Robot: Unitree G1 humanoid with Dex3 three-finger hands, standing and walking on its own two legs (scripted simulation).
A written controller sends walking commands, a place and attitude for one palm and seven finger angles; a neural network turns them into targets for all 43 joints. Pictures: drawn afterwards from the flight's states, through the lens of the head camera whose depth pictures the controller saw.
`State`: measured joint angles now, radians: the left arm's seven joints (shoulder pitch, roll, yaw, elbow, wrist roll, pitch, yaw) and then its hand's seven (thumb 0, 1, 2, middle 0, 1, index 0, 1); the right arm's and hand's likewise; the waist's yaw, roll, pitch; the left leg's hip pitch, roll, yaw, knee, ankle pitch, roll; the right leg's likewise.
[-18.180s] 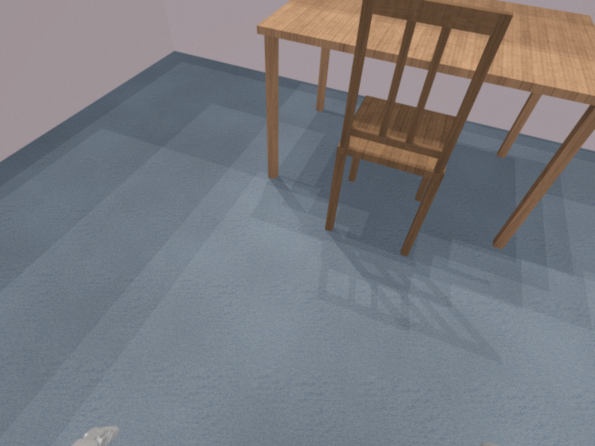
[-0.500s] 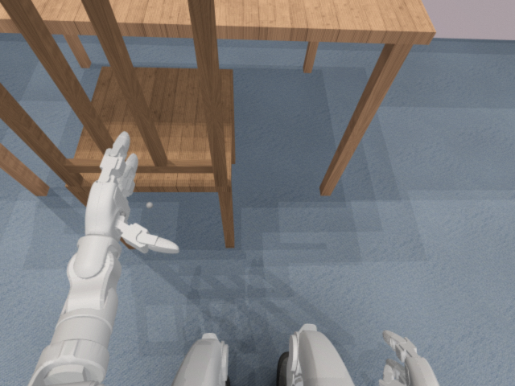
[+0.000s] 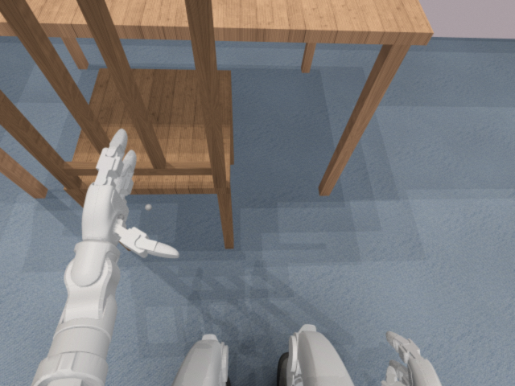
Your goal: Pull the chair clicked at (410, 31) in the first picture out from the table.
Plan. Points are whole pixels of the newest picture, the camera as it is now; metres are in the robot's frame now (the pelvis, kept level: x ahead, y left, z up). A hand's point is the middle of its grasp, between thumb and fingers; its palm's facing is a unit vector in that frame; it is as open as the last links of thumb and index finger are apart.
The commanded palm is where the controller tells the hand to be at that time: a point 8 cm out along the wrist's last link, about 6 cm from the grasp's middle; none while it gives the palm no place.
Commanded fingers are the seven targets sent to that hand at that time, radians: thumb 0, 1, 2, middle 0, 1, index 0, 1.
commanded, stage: aim the fingers beside a spindle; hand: left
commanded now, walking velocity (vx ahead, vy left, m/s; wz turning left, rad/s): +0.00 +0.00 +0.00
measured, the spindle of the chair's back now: (76, 103) +0.53 +0.30 +0.06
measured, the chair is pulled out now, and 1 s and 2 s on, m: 0.00 0.00 0.00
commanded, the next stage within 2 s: push the fingers through the gap in 0.70 s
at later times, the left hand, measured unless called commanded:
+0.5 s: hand (146, 206) +0.38 +0.18 +0.00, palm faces +0.01 -1.00 -0.04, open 16.9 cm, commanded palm +0.35 +0.23 +0.02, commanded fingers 0.00 -0.50 0.30 -0.06 -0.08 -0.06 -0.08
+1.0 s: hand (149, 197) +0.39 +0.18 +0.01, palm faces +0.02 -1.00 -0.05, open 16.9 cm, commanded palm +0.37 +0.23 +0.02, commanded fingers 0.00 -0.50 0.30 -0.06 -0.08 -0.06 -0.08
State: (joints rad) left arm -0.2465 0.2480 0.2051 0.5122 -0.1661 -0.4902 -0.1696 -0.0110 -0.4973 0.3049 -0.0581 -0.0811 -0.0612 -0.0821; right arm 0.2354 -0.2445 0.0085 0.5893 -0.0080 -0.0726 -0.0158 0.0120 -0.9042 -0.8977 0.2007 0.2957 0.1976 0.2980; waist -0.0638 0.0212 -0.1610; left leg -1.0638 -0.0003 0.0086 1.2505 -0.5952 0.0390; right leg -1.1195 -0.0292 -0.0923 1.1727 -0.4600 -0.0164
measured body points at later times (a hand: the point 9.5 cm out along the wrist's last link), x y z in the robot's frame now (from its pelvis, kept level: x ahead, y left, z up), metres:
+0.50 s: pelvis +0.00 +0.00 +0.00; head +0.13 +0.02 +0.43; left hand +0.37 +0.24 +0.01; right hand +0.13 -0.25 -0.11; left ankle -0.01 +0.09 -0.63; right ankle +0.05 -0.12 -0.63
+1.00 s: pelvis +0.00 +0.00 +0.00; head +0.13 +0.02 +0.43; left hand +0.39 +0.23 +0.02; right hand +0.13 -0.25 -0.12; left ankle -0.01 +0.09 -0.63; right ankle +0.05 -0.12 -0.63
